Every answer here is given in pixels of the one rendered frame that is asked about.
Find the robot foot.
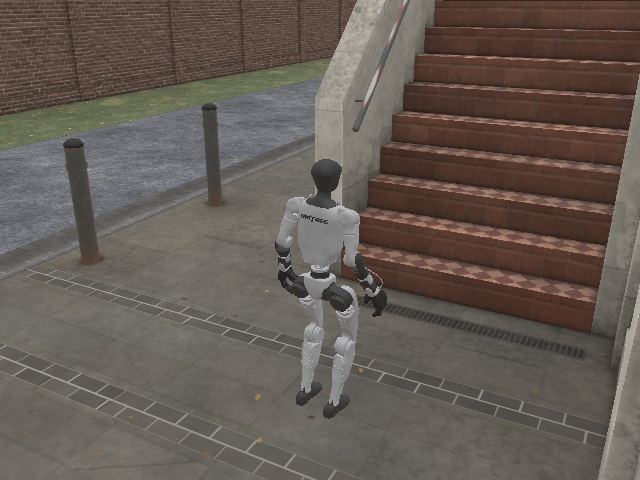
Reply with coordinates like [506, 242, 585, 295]
[296, 382, 322, 406]
[323, 395, 350, 419]

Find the robot right forearm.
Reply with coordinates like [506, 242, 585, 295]
[352, 253, 380, 297]

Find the robot left forearm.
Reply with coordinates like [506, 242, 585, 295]
[275, 235, 291, 272]

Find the right robot hand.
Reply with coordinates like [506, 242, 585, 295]
[364, 290, 387, 317]

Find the left robot upper arm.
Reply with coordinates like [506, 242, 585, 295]
[276, 197, 307, 248]

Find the robot left foot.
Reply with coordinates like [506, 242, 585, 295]
[296, 382, 322, 406]

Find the left robot hand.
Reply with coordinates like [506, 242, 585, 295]
[278, 267, 298, 294]

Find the robot right foot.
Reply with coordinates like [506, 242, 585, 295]
[323, 395, 350, 419]

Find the right robot upper arm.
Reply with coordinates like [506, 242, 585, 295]
[338, 207, 360, 267]

